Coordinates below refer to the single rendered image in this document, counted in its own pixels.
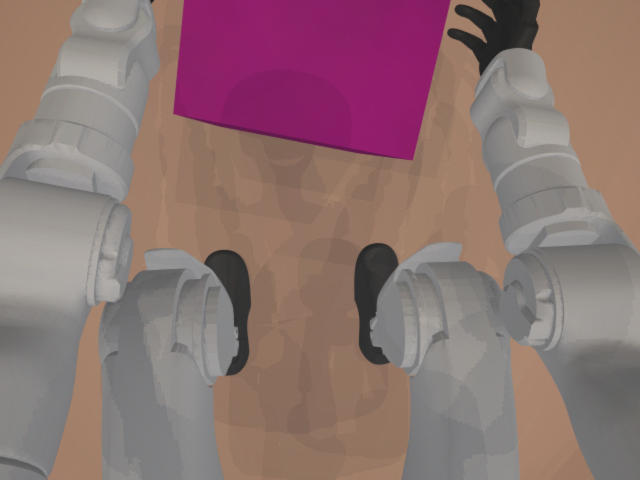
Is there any robot left thigh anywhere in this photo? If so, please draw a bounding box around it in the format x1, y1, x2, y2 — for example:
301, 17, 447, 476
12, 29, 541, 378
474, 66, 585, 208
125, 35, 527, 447
101, 268, 231, 480

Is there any right robot shin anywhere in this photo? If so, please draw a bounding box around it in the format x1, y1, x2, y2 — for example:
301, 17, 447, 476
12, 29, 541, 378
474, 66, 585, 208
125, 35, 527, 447
370, 242, 511, 364

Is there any left robot upper arm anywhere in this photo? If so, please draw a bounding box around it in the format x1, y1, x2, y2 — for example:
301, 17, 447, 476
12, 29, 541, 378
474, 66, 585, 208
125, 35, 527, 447
0, 177, 134, 480

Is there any carton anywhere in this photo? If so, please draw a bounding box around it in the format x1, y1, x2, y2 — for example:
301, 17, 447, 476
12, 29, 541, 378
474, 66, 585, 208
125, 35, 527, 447
173, 0, 451, 160

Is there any right robot forearm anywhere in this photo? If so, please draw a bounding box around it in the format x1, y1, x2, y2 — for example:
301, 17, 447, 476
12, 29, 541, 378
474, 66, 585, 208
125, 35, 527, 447
470, 48, 640, 255

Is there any left robot forearm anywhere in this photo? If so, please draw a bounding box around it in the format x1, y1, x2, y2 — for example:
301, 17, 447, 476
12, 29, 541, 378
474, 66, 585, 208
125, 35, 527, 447
0, 0, 160, 203

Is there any right robot upper arm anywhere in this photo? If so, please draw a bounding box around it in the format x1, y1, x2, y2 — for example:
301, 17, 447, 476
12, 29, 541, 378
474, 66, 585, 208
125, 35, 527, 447
499, 244, 640, 480

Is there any right robot hand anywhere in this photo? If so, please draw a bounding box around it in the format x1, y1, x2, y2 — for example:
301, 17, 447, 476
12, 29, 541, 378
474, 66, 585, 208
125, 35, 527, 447
447, 0, 540, 76

